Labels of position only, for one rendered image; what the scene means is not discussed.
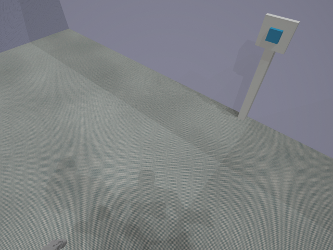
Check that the button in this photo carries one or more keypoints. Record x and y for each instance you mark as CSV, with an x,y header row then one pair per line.
x,y
274,35

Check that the robot left hand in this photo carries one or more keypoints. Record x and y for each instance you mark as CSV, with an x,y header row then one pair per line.
x,y
55,245

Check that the panel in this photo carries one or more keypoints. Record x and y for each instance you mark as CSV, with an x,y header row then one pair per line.
x,y
289,27

